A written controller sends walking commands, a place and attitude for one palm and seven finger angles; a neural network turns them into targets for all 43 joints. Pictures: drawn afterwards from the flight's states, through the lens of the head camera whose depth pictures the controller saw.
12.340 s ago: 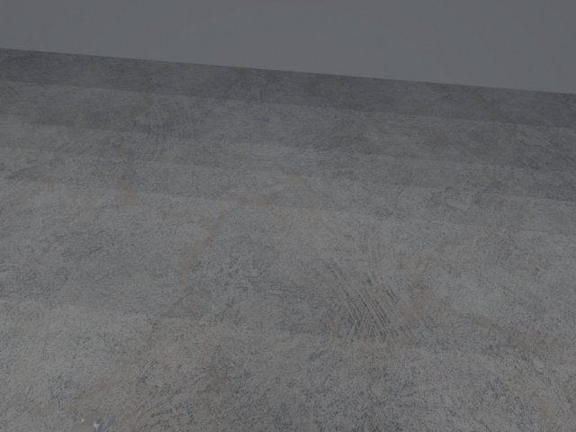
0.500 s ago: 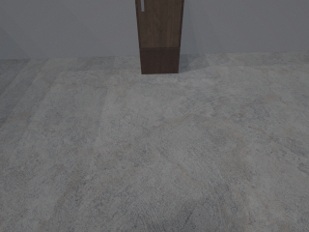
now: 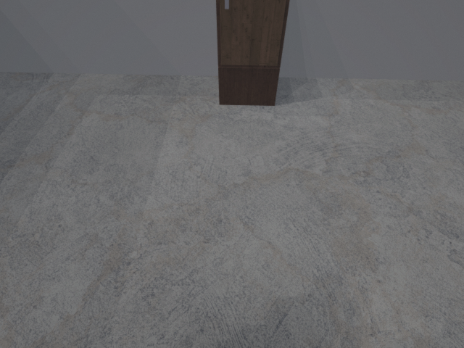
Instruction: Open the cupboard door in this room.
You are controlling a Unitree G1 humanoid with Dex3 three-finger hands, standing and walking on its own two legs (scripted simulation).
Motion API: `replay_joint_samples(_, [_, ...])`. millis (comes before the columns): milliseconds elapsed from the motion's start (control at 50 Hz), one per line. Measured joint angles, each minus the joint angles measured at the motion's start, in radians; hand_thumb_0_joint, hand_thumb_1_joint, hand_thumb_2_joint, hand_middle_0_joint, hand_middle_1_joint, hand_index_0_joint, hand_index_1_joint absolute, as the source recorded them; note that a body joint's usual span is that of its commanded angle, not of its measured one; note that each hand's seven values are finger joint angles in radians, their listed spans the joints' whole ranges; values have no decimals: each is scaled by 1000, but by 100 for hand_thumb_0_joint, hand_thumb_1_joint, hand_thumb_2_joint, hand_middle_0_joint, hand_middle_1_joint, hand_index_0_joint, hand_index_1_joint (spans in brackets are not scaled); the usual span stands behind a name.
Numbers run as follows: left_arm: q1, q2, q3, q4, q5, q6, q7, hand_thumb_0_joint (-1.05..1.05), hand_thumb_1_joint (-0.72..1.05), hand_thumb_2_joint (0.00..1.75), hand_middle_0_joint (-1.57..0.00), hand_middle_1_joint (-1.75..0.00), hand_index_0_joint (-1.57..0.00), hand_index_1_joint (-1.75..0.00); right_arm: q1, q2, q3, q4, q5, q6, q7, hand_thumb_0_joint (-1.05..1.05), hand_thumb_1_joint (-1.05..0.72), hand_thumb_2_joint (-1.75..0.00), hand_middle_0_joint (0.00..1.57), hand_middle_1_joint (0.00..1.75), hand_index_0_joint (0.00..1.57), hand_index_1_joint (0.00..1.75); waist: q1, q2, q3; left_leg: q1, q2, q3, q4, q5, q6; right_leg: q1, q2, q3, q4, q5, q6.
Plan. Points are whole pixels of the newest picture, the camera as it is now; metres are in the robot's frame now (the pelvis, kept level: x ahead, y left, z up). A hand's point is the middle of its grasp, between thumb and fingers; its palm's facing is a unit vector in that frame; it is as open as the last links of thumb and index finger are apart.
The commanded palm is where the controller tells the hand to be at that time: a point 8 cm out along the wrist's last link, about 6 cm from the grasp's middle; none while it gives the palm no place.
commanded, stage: turn or walk to find it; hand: left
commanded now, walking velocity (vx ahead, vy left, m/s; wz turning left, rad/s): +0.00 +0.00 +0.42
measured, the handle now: out of the picture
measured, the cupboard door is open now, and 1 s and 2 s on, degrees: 0 0 0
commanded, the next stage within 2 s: stand and wait in 0.08 s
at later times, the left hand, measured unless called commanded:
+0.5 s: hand out of the picture +0.01 +0.18 -0.18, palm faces +0.11 -0.97 -0.21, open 7.4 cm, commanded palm none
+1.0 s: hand out of the picture +0.06 +0.19 -0.15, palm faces +0.28 -0.92 -0.27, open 7.4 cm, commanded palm none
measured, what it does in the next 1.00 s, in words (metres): lifts its right foot, turning left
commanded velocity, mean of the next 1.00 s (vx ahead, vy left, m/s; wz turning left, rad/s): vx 0.00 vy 0.00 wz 0.28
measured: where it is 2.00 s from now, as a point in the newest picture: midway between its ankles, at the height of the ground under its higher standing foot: outside the picture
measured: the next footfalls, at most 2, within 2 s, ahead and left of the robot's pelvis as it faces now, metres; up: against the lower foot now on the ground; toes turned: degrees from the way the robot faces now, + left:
right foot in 1.02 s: +0.05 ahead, -0.15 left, +0.00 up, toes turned +16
left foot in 1.44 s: -0.08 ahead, +0.05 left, +0.00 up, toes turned +26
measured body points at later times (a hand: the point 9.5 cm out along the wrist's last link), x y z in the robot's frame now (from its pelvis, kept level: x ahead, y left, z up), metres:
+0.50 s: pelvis +0.00 -0.01 +0.00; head +0.01 -0.01 +0.45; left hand +0.01 +0.23 -0.16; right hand +0.04 -0.24 -0.16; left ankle -0.01 +0.13 -0.74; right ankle +0.01 -0.11 -0.74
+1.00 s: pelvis -0.02 -0.04 -0.01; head +0.02 -0.05 +0.44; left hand +0.04 +0.24 -0.13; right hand +0.08 -0.27 -0.17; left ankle -0.01 +0.11 -0.74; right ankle +0.01 -0.16 -0.73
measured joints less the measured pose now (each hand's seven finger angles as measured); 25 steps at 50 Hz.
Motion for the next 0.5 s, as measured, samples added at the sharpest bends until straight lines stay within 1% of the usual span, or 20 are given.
replay_joint_samples(140, [-2,3,22,-42,7,9,0,1,91,90,-20,-30,-20,-30,-7,-17,-17,-43,-5,19,9,1,-92,-90,20,30,20,30,4,2,4,-81,-9,-37,80,-20,-1,-55,-14,-35,61,-27,-5])
replay_joint_samples(200, [-2,10,26,-50,9,9,1,0,91,90,-20,-30,-20,-30,-17,-27,-23,-57,-6,19,8,1,-91,-90,20,30,20,30,7,-5,8,-100,-11,-43,112,-34,0,-67,-18,-40,85,-38,-6])
replay_joint_samples(300, [-15,27,23,-40,6,15,0,1,91,90,-20,-30,-20,-30,-27,-29,-16,-63,-6,3,3,0,-91,-90,20,30,20,30,12,-22,2,-82,-16,-40,93,-30,5,-58,-23,-36,82,-37,3])
replay_joint_samples(380, [-20,28,13,-34,6,2,-2,1,91,90,-20,-30,-20,-30,-37,-38,-11,-56,-4,-2,-3,1,-93,-90,20,30,20,30,17,-12,-6,-57,-11,-40,47,-9,2,-32,-14,-38,34,-16,0])
replay_joint_samples(440, [-20,25,11,-31,5,-5,-4,0,91,90,-20,-30,-20,-30,-42,-45,-9,-58,-3,-4,-1,1,-93,-90,20,30,20,30,14,-6,-9,-48,-9,-44,30,1,-4,-23,-12,-43,19,-11,-4])
replay_joint_samples(500, [-24,23,15,-38,6,0,-5,0,91,90,-20,-30,-20,-30,-43,-49,-10,-69,-4,2,4,1,-93,-90,20,30,20,30,8,1,-8,-62,-10,-56,48,-4,-7,-29,-13,-55,32,-19,-8])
